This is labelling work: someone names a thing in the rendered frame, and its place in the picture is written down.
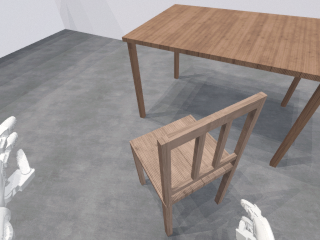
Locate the chair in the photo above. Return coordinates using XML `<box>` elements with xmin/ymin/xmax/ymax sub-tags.
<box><xmin>129</xmin><ymin>91</ymin><xmax>268</xmax><ymax>237</ymax></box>

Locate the robot left hand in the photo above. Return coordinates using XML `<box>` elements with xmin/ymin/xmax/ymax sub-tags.
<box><xmin>0</xmin><ymin>116</ymin><xmax>35</xmax><ymax>208</ymax></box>

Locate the robot right hand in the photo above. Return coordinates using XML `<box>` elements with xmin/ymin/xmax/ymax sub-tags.
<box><xmin>235</xmin><ymin>199</ymin><xmax>275</xmax><ymax>240</ymax></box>

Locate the robot left forearm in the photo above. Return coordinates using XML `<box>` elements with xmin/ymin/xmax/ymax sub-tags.
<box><xmin>0</xmin><ymin>207</ymin><xmax>15</xmax><ymax>240</ymax></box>

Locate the table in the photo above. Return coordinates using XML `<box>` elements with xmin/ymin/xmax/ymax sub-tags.
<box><xmin>122</xmin><ymin>4</ymin><xmax>320</xmax><ymax>168</ymax></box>

